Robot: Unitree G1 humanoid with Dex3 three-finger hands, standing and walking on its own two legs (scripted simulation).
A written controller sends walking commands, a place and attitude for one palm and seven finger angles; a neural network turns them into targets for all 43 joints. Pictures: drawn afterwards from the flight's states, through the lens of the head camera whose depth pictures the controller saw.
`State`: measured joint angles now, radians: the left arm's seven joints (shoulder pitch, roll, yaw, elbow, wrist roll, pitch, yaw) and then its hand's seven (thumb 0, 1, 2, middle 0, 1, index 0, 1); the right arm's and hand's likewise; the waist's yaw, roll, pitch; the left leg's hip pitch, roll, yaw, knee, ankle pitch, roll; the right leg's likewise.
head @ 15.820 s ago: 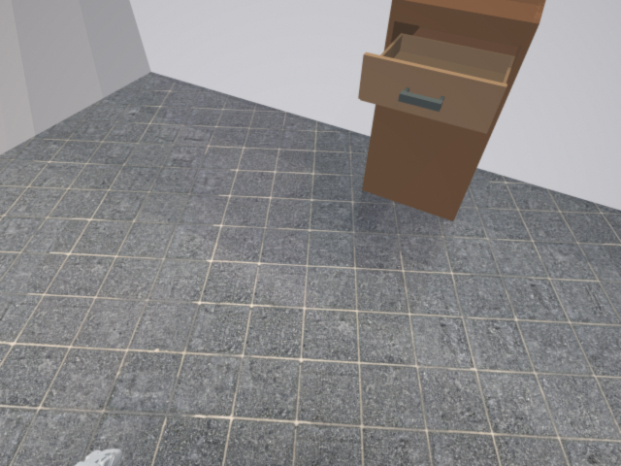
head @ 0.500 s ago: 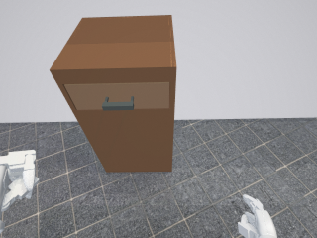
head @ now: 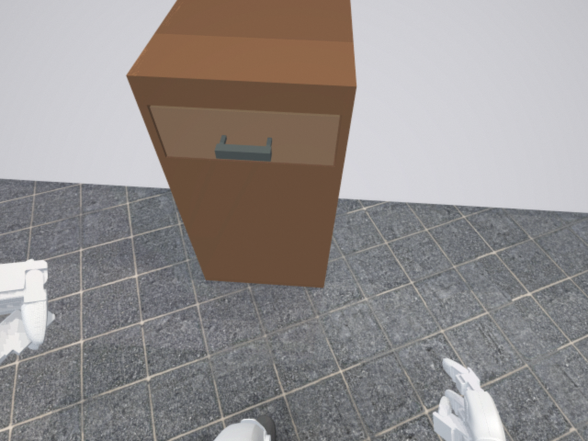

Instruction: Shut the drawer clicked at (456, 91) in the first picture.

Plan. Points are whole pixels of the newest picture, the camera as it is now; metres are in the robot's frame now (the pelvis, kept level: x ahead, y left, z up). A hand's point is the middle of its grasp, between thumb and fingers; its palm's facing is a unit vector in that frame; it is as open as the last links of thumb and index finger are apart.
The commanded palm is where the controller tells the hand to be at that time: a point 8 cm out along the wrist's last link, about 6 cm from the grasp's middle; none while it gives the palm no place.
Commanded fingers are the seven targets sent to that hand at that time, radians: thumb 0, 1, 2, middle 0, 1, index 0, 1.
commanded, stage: step back with the hand held close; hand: left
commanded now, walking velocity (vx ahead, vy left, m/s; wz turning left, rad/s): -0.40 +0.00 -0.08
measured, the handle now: (245, 146) +0.70 +0.14 -0.05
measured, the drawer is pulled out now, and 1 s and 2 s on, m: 0.00 0.00 0.00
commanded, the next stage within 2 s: stop stepping back and stand still in 0.42 s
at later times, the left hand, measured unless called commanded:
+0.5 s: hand (40, 390) +0.14 +0.20 +0.18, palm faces +0.21 -0.86 -0.48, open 3.2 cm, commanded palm +0.08 +0.26 +0.19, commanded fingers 0.00 0.90 0.90 -1.40 -1.60 -1.40 -1.60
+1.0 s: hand out of the picture +0.12 +0.22 +0.18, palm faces +0.17 -0.86 -0.48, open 3.2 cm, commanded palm +0.06 +0.29 +0.19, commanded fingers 0.00 0.90 0.90 -1.40 -1.60 -1.40 -1.60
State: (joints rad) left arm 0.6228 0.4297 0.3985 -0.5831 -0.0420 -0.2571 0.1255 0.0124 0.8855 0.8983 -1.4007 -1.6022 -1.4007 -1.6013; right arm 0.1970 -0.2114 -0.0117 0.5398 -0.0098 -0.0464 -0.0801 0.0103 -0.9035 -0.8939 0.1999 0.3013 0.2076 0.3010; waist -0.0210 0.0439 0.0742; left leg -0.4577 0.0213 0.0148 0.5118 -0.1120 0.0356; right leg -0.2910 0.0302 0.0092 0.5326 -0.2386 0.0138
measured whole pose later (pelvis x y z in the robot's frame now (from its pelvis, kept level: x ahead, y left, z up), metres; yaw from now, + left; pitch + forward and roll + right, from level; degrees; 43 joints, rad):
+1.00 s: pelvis -0.10 +0.03 +0.01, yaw -6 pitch +0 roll -1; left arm 0.67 0.44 0.37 -0.64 -0.06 -0.22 0.13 0.01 0.89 0.90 -1.40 -1.60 -1.40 -1.60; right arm 0.23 -0.17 0.02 0.58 -0.03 -0.11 -0.05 0.01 -0.90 -0.89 0.20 0.30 0.21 0.30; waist -0.06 -0.01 0.01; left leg -0.40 -0.01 0.04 0.44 -0.11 0.02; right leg -0.16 0.05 -0.02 0.46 -0.31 -0.03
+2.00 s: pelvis -0.07 +0.02 +0.00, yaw -5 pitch +0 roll +0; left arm 0.29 0.29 0.11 0.38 0.02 0.01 0.02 0.00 0.90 0.90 -1.31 -1.52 -1.32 -1.52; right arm 0.16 -0.29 -0.02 0.79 -0.02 -0.02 0.00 0.01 -0.91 -0.89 0.20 0.30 0.21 0.30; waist -0.01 0.06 -0.02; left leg -0.39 -0.04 -0.02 0.62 -0.23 0.03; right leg -0.18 0.05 -0.05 0.60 -0.41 -0.06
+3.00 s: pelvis -0.08 +0.00 +0.01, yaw -4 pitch -3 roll +0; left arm 0.34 0.08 0.02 1.13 0.00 -0.01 0.05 0.00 0.91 0.90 -0.20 -0.30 -0.20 -0.30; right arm 0.34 -0.09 -0.01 1.13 -0.02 0.02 -0.05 0.00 -0.91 -0.89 0.20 0.30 0.20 0.30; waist -0.02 0.02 0.04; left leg -0.28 -0.02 -0.04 0.47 -0.15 0.01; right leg -0.08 0.07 -0.06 0.44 -0.33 -0.08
